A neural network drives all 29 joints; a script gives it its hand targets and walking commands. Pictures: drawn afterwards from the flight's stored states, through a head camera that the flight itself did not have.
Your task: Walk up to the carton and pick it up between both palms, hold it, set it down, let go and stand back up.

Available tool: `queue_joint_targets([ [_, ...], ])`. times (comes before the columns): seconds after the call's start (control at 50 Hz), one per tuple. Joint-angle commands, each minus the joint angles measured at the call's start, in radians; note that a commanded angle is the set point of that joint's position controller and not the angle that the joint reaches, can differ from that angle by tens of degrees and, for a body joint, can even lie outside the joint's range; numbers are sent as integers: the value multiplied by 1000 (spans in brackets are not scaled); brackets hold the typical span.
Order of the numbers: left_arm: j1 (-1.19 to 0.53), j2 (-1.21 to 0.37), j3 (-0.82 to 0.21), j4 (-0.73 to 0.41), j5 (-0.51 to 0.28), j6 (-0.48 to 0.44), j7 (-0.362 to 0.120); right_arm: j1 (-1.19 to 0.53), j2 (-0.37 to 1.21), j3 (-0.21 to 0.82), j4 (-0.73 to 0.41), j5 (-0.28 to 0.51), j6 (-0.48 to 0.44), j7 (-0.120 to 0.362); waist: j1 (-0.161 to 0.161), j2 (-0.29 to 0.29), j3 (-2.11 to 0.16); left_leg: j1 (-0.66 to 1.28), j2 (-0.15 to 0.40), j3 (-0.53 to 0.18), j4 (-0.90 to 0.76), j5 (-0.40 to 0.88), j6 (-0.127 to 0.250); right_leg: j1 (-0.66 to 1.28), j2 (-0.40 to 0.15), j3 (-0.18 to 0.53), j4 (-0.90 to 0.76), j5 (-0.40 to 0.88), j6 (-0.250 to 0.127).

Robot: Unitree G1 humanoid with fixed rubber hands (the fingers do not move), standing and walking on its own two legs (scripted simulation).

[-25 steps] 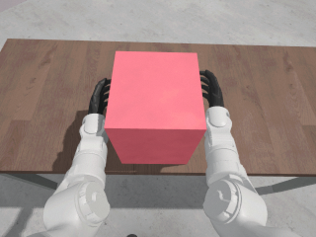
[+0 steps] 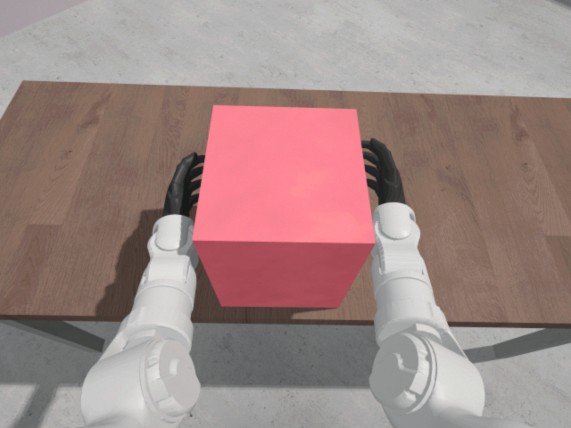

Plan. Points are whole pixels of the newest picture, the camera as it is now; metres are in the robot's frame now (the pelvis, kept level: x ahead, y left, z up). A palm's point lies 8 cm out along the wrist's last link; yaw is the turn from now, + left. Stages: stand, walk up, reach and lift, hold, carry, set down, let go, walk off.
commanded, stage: reach and lift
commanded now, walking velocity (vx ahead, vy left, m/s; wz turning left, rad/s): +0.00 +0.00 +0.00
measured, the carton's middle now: (282, 217) +0.44 -0.01 -0.03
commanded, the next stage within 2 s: none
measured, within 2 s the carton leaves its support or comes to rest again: leaves its support in 0.20 s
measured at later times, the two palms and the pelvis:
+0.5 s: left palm (161, 202) +0.41 +0.15 +0.07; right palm (393, 171) +0.43 -0.14 +0.10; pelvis -0.01 -0.01 +0.00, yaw +2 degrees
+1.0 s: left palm (162, 224) +0.37 +0.14 +0.08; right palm (419, 196) +0.38 -0.16 +0.12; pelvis -0.04 -0.01 +0.01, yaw +1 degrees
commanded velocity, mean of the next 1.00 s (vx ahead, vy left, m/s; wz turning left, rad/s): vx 0.00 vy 0.00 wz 0.00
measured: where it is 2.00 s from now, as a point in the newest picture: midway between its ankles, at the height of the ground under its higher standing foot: outside the picture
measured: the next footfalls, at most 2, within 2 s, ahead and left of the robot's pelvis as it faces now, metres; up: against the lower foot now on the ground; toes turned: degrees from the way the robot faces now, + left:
none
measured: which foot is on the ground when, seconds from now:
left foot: down 0.00-1.00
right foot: down 0.00-1.00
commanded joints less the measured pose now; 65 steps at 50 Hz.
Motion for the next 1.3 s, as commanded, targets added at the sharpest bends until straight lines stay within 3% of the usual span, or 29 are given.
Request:
queue_joint_targets([
  [0.0,-562,-423,-247,-39,-2,-39,-52,-424,452,293,80,-15,-71,90,14,12,-689,384,4,-21,128,479,-25,362,8,-5,169,731,62],
  [0.2,-652,-449,-305,-39,-58,-46,-45,-519,479,362,130,39,-101,91,10,-23,-744,299,-4,-18,114,397,3,464,2,9,234,792,84],
  [0.52,-693,-414,-299,-123,-88,62,-55,-569,385,326,182,96,-10,113,-29,7,-579,395,-8,-32,97,282,-12,480,8,-10,198,652,70],
  [0.72,-635,-333,-207,-204,-53,167,-92,-555,297,261,103,109,76,129,-29,-17,-382,411,-22,-23,34,101,0,533,7,-28,174,516,85],
  [0.86,-611,-303,-199,-242,-53,185,-109,-528,277,253,8,96,107,133,-29,-32,-345,408,-22,-7,10,0,10,538,6,-36,158,413,92],
  [1.08,-661,-363,-303,-246,-99,102,-88,-506,339,329,-32,101,39,93,-37,-2,-496,413,-15,-1,43,51,11,529,9,-25,167,461,78],
  [1.28,-623,-455,-363,-244,-94,94,-89,-453,389,443,16,181,-20,56,-39,2,-469,416,-10,-17,76,159,10,587,7,-6,167,586,57],
])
